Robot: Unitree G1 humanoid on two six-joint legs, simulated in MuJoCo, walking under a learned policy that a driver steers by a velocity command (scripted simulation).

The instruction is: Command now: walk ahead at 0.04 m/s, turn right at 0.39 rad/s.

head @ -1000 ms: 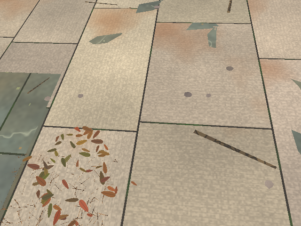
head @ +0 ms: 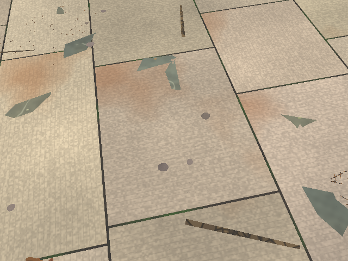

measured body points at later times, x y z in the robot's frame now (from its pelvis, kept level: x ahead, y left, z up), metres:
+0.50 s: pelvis +0.02 +0.05 +0.00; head +0.03 +0.07 +0.45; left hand +0.11 +0.31 -0.14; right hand +0.08 -0.20 -0.12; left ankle +0.01 +0.14 -0.74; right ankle -0.03 -0.07 -0.74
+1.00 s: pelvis +0.05 +0.07 +0.00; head +0.05 +0.08 +0.45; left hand +0.04 +0.32 -0.16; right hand +0.07 -0.20 -0.14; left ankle +0.04 +0.14 -0.74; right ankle -0.03 -0.07 -0.73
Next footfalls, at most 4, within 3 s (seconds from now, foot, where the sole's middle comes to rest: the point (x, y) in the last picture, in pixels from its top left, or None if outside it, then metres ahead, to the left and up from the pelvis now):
0.18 left None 0.05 0.14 -0.77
0.50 right None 0.01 -0.07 -0.77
1.42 right None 0.41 -0.04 -0.77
1.96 left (172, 190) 0.73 0.10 -0.77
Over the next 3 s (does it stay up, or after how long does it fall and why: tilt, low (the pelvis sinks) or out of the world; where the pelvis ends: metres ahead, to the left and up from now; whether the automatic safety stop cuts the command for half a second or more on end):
stays up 1.11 0.00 -0.01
